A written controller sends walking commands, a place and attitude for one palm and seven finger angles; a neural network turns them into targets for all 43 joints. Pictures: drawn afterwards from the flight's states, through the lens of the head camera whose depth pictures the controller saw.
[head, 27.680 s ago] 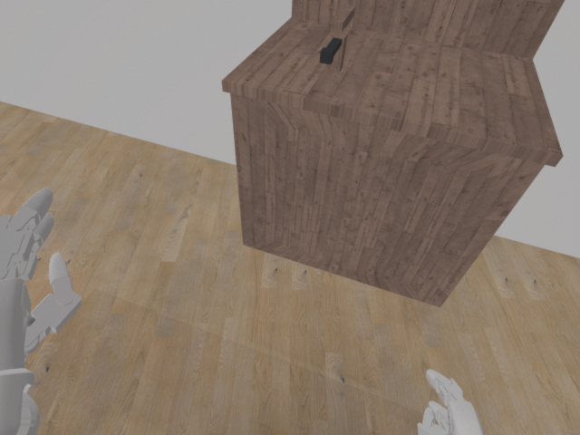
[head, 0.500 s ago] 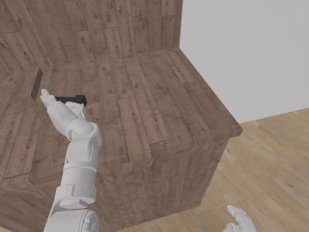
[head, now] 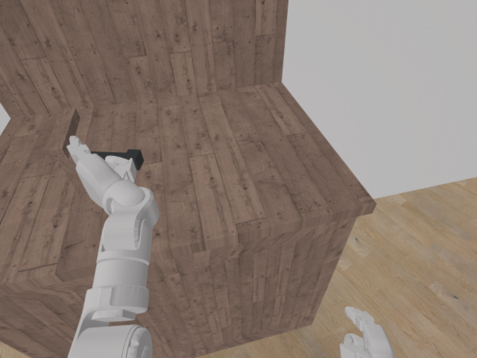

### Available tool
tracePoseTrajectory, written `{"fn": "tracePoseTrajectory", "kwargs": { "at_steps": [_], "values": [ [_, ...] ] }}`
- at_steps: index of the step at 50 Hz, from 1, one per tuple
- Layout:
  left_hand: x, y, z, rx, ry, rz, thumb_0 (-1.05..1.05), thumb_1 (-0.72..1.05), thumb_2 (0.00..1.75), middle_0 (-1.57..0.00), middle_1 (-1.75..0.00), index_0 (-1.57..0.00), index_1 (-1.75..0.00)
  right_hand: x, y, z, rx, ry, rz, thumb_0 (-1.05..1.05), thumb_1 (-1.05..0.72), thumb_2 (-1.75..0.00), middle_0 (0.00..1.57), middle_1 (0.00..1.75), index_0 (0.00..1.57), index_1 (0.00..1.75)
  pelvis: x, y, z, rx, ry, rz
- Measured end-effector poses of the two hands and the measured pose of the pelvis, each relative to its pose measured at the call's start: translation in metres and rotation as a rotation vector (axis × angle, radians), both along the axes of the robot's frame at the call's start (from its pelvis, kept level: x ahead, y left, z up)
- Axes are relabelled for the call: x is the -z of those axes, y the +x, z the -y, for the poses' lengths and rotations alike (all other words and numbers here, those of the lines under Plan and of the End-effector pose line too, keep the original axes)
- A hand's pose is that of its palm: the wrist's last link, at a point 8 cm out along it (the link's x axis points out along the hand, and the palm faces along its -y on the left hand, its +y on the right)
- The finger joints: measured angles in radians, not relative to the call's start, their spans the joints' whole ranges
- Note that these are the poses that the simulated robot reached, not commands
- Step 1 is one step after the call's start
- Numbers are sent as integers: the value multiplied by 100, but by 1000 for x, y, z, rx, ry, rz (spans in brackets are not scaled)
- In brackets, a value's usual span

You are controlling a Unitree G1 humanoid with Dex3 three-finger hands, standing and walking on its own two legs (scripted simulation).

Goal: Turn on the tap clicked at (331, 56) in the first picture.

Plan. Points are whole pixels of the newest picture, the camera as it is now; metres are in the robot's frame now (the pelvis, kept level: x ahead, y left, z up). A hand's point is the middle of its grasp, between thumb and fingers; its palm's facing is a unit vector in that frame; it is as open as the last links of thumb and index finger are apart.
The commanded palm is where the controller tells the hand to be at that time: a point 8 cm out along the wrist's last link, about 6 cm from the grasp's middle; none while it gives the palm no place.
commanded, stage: lift the hand up off the lever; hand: left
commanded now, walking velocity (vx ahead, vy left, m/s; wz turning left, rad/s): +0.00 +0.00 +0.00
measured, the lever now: (133, 159) +0.42 +0.25 +0.13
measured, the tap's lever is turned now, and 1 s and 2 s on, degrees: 72 72 72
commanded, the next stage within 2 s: draw the hand back beside the body in 1.22 s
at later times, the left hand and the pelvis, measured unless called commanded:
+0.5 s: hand (131, 155) +0.37 +0.22 +0.18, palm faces +0.80 -0.60 -0.04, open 7.8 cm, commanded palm +0.31 +0.23 +0.18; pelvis -0.01 -0.01 +0.00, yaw +0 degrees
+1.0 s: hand (129, 150) +0.37 +0.22 +0.20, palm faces +0.77 -0.64 -0.01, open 7.8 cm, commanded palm +0.30 +0.23 +0.20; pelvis +0.01 -0.01 +0.00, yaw +0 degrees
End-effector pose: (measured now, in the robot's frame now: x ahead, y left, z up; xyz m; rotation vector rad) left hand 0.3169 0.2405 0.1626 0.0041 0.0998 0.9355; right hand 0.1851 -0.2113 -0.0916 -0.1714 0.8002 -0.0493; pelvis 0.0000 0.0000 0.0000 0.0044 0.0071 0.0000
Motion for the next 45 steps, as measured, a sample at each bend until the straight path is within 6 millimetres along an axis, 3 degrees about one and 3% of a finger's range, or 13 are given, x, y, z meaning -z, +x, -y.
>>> {"fn": "tracePoseTrajectory", "kwargs": {
  "at_steps": [13, 28, 45],
  "values": [
    [-11, -14, 4, 9, 2, 21, 1, 90, 90, -15, -15, -15, -15, -2, -4, 5, 2, -1, 15, 1, -91, -90, 20, 30, 20, 30, -1, -7, 3, -2, 1, 26],
    [-23, 0, 7, 20, 10, 26, 1, 90, 90, -15, -15, -15, -15, -2, 1, 5, 5, 13, 18, 1, -91, -90, 20, 30, 20, 30, -3, -2, 5, 4, 2, 18],
    [-31, 2, 6, 36, 7, 43, 1, 90, 90, -15, -15, -15, -15, -8, 26, 4, -10, 21, 43, 1, -91, -90, 20, 30, 20, 30, -3, 11, 5, 4, 5, 22]
  ]
}}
